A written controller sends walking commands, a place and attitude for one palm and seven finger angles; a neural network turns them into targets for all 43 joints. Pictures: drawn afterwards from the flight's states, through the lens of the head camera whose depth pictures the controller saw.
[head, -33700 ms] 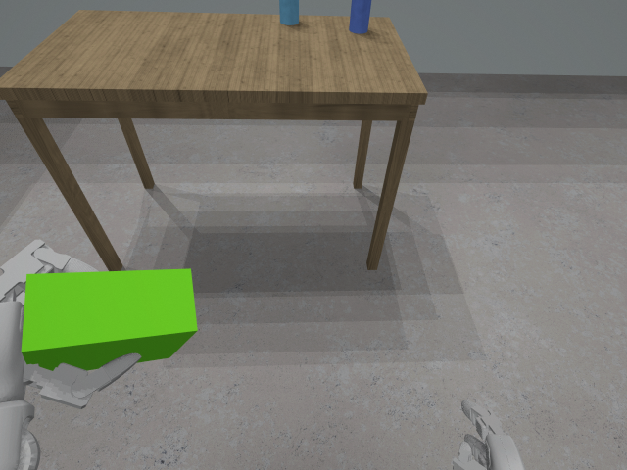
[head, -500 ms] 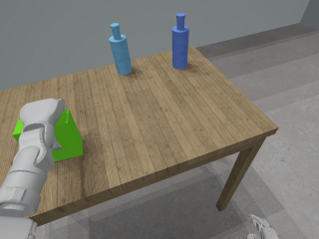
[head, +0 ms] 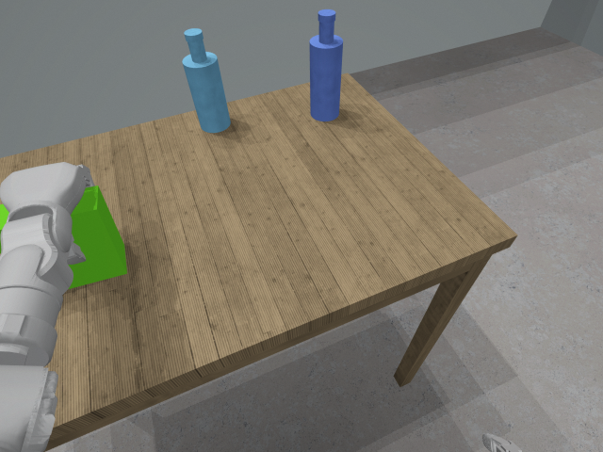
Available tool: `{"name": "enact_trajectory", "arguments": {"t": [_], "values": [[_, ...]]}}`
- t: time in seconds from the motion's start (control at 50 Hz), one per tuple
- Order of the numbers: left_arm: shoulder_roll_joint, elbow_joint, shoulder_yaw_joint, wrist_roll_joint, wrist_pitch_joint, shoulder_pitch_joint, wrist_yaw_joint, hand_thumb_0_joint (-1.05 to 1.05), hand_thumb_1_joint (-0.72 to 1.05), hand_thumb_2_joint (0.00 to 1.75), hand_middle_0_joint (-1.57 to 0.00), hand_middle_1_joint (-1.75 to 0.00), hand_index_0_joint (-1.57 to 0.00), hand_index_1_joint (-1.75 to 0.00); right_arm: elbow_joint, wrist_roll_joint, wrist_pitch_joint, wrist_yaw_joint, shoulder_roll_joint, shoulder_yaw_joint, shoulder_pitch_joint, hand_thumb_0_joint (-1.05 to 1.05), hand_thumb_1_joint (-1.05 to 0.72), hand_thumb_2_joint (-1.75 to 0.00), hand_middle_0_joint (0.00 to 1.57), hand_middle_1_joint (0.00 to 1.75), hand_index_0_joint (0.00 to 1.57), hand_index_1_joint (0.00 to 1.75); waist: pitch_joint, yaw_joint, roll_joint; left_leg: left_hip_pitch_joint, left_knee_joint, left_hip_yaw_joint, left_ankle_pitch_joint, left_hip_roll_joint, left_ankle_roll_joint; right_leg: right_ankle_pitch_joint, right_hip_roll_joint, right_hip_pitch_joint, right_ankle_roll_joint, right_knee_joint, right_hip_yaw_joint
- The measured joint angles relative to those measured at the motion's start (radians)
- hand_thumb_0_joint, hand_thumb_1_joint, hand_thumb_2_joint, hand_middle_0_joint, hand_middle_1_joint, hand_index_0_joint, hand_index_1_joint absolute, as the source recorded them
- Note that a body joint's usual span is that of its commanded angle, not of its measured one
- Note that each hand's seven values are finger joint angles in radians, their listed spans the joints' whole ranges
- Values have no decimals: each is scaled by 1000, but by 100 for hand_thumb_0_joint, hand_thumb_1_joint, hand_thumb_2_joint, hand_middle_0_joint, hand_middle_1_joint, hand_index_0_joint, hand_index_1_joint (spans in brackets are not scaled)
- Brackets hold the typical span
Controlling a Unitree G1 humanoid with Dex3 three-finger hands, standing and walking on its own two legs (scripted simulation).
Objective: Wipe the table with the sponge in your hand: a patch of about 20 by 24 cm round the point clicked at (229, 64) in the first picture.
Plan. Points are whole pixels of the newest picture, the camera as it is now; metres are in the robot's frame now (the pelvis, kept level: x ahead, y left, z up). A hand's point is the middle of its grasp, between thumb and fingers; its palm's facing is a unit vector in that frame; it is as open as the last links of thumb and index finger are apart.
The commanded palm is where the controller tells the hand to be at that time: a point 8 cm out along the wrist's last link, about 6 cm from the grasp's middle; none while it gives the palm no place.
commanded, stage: slide across to the middle lane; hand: left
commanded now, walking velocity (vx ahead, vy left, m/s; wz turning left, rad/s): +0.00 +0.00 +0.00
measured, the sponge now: (72, 252) +0.37 +0.36 +0.05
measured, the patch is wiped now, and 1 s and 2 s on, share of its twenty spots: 0.45 0.55 0.60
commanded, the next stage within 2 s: wipe back along the middle lane in 0.62 s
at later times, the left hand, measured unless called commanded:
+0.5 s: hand (105, 206) +0.41 +0.30 +0.11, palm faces -0.03 -0.01 -1.00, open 10.3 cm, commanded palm +0.39 +0.28 +0.17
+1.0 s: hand (146, 209) +0.40 +0.24 +0.11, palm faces +0.01 -0.02 -1.00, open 10.3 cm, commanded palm +0.37 +0.24 +0.16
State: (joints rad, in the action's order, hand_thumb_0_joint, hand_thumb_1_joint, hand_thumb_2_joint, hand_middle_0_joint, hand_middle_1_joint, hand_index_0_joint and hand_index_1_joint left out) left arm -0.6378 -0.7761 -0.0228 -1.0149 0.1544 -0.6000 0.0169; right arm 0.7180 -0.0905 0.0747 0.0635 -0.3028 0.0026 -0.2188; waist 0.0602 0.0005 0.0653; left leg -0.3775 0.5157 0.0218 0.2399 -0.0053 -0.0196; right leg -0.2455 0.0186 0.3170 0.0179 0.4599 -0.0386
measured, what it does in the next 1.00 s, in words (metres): stands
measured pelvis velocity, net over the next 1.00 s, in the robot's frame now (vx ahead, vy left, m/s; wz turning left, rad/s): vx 0.02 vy -0.01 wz -0.01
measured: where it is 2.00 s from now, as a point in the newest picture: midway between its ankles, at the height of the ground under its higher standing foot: outside the picture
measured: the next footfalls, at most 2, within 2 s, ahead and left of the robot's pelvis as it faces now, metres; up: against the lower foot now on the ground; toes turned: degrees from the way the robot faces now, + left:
none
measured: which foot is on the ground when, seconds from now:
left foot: down 0.00-1.00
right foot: down 0.00-1.00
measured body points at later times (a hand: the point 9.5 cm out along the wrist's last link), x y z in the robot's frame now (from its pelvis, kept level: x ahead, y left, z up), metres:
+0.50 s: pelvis +0.01 +0.01 +0.00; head +0.03 -0.02 +0.45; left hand +0.40 +0.30 +0.16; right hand +0.19 -0.23 -0.11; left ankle +0.01 +0.11 -0.74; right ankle -0.01 -0.11 -0.74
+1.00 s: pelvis +0.02 -0.01 +0.00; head +0.03 -0.05 +0.45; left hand +0.40 +0.24 +0.16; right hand +0.19 -0.26 -0.12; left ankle +0.01 +0.11 -0.74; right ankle -0.01 -0.11 -0.74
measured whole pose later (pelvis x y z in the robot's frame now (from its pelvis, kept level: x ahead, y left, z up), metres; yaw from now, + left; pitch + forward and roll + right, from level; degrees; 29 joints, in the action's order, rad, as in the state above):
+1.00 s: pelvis +0.02 -0.01 +0.00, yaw -1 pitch +4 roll +0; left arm -0.40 -0.52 0.14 -0.97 0.44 -0.50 -0.06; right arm 0.71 -0.09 0.11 0.03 -0.28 -0.02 -0.13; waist 0.08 0.02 0.10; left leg -0.27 0.46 0.01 0.25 0.00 -0.01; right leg -0.27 0.02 0.24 0.03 0.44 -0.02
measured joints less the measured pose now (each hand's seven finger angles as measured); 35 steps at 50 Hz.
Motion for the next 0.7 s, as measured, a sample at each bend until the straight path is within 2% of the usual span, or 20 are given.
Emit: {"name": "enact_trajectory", "arguments": {"t": [0.08,0.18,0.3,0.38,0.5,0.62,0.7], "values": [[-2,29,8,2,-7,22,0,1,-52,104,-71,-134,-73,-134,-4,1,5,-2,-1,10,-12,1,-91,-90,20,30,20,30,5,2,8,0,-3,-6,3,0,-4,4,0,-2,-4,-12,6],[39,115,39,43,0,56,-20,0,-52,104,-71,-134,-72,-134,1,-1,3,-5,6,18,-19,1,-91,-90,20,30,20,30,12,14,12,20,-11,-6,7,-8,-10,1,-8,-24,-11,-23,6],[119,173,100,53,68,57,-53,0,-52,104,-71,-134,-72,-134,4,-3,-4,-16,24,3,27,1,-91,-90,20,30,20,30,10,23,14,44,-22,-6,6,-19,-14,-5,-18,-44,-15,-23,6],[143,146,109,45,121,23,-66,0,-52,104,-71,-134,-72,-134,-2,-2,-12,-18,42,-18,72,1,-91,-90,20,30,20,30,5,21,8,51,-35,-9,-1,-20,-14,-4,-20,-46,-15,-24,9],[147,110,133,33,184,-15,-48,0,-52,104,-72,-134,-73,-134,-24,0,-19,-23,51,-31,95,1,-91,-90,20,30,20,30,9,21,4,55,-44,-3,-4,-18,-8,-4,-17,-51,-11,-32,4],[165,133,182,38,194,-27,-16,0,-52,104,-71,-134,-73,-134,-27,0,-18,-20,35,-24,83,1,-91,-90,20,30,20,30,11,30,10,60,-36,11,6,-18,-4,-15,-17,-63,-6,-30,-11],[194,156,205,46,192,-26,-17,0,-52,104,-71,-134,-73,-134,-18,2,-14,-18,28,-19,78,1,-91,-90,20,30,20,30,11,32,15,65,-33,14,11,-16,-1,-22,-15,-67,-3,-25,-13]]}}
